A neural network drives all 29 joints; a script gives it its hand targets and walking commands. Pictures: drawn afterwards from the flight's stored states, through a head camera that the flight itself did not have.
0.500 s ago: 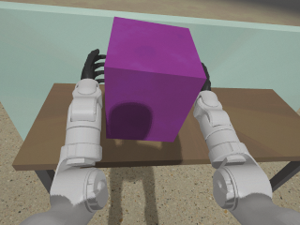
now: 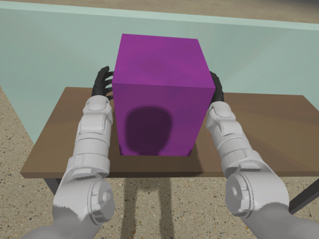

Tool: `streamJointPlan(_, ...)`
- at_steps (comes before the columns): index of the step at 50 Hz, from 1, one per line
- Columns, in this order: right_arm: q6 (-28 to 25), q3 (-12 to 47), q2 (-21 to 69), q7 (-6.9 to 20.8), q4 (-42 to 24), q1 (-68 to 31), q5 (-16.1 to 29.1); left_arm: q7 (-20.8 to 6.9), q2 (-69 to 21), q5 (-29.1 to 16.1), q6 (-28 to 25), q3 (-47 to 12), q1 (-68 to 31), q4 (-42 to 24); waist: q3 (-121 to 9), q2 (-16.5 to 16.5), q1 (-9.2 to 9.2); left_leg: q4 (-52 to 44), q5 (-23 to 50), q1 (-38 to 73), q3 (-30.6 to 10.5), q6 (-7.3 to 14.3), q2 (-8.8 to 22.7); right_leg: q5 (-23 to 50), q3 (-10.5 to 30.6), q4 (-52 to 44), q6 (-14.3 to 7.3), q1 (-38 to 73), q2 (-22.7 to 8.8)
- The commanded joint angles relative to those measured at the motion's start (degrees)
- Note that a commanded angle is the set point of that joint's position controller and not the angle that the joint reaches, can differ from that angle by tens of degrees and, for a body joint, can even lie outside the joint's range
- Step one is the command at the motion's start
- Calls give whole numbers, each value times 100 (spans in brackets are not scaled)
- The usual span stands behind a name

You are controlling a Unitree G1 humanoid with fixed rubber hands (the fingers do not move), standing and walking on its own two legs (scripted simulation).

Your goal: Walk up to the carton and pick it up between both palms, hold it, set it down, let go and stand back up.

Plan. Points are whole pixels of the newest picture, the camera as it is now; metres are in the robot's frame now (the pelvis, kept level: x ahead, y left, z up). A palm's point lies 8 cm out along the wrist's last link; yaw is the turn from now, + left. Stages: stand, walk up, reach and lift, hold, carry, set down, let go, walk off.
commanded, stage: set down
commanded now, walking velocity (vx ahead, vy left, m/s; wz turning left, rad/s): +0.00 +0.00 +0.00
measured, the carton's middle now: (157, 98) +0.45 +0.02 +0.16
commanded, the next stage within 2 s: none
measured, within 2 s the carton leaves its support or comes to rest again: rests again in 1.88 s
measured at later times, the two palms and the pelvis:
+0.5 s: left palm (102, 103) +0.42 +0.17 +0.15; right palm (209, 104) +0.43 -0.12 +0.16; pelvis +0.01 +0.00 +0.00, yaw -1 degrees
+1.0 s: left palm (103, 110) +0.43 +0.17 +0.12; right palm (205, 110) +0.45 -0.12 +0.12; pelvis +0.02 +0.00 +0.00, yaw -2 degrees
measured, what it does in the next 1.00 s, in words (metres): stands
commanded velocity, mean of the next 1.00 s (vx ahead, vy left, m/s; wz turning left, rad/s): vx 0.00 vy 0.00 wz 0.00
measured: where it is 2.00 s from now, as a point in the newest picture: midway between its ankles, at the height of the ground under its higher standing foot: outside the picture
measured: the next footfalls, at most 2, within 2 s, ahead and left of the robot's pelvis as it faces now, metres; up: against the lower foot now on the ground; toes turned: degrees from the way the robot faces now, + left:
none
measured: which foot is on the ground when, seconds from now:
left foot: down 0.00-1.00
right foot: down 0.00-1.00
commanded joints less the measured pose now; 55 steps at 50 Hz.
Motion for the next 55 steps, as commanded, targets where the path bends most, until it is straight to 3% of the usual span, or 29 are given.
streamJointPlan(1,-394,1262,3144,739,-1137,-4552,-9,-693,-3361,-511,-448,-2028,-4160,-308,-3198,466,-22,-23,2217,471,689,-298,-343,1469,-341,176,190,1227,151)
streamJointPlan(13,-397,1103,3262,865,-839,-4421,-200,-613,-3245,-434,-689,-1731,-4151,-21,-3292,317,146,-58,2223,233,757,-249,-331,1653,-271,241,204,1314,150)
streamJointPlan(33,-630,711,3165,1086,-643,-4084,-670,-482,-3282,-267,-958,-1576,-3960,78,-3613,440,245,130,2915,283,833,-381,-241,1879,-307,308,113,1105,183)
streamJointPlan(55,-885,194,3234,1332,-524,-3722,-1479,-492,-3029,111,-1286,-1027,-3674,374,-3867,235,469,33,2838,-322,1034,-247,-205,2177,-280,520,172,1329,91)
